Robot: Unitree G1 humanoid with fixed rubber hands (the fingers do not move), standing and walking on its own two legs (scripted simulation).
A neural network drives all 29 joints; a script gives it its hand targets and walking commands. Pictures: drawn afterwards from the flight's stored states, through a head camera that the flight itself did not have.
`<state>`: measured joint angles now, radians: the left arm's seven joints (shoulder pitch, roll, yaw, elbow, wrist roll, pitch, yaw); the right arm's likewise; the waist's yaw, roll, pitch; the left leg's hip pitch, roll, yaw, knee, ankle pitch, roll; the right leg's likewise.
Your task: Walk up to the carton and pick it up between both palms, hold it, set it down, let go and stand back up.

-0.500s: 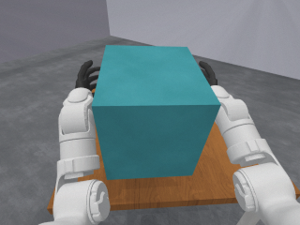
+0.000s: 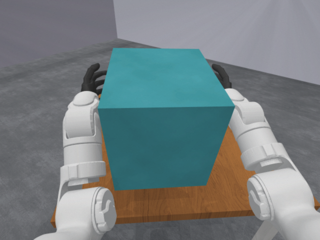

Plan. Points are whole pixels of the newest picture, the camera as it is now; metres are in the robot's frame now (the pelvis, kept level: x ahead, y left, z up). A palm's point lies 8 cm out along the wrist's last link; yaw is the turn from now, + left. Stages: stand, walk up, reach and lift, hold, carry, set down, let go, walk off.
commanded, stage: hold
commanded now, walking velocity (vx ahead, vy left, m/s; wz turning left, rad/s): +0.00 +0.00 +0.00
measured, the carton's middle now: (159, 115) +0.36 +0.00 +0.20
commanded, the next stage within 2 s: none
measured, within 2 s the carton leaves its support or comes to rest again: neither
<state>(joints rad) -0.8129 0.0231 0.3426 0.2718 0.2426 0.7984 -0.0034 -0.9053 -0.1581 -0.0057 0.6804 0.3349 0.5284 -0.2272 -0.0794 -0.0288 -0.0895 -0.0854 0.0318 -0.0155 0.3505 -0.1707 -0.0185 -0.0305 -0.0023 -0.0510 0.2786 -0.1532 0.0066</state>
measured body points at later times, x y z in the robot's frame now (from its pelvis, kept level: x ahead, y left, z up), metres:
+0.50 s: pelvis +0.00 +0.00 +0.00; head -0.07 +0.02 +0.44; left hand +0.38 +0.16 +0.26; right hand +0.38 -0.16 +0.25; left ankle +0.02 +0.13 -0.75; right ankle +0.01 -0.12 -0.75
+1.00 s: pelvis +0.00 +0.00 +0.00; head -0.07 +0.03 +0.44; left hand +0.38 +0.16 +0.25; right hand +0.39 -0.15 +0.25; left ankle +0.02 +0.13 -0.75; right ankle +0.01 -0.12 -0.75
